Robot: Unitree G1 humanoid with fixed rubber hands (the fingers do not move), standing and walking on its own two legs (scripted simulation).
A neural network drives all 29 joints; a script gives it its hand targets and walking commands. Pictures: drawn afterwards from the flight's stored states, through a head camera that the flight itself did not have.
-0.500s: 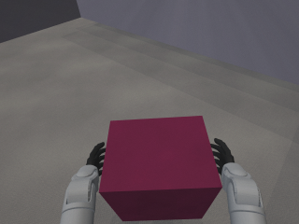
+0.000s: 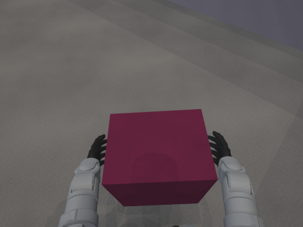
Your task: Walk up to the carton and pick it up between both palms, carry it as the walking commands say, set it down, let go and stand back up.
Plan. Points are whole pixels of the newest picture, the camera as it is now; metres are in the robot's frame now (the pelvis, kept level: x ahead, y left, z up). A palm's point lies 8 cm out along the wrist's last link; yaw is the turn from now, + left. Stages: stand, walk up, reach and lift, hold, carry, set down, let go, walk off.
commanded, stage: set down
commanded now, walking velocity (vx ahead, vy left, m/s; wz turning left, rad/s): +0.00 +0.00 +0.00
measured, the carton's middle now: (158, 163) +0.32 -0.04 -0.12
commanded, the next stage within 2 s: none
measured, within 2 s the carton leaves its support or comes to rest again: neither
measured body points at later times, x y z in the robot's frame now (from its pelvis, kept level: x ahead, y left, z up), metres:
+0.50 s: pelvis -0.04 +0.00 -0.06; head +0.13 -0.01 +0.36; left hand +0.36 +0.14 -0.14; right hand +0.31 -0.22 -0.13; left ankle -0.01 +0.12 -0.73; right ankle +0.02 -0.12 -0.73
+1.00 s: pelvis -0.06 +0.00 -0.14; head +0.14 -0.02 +0.26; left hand +0.39 +0.13 -0.22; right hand +0.34 -0.23 -0.21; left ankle -0.01 +0.12 -0.73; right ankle +0.02 -0.13 -0.73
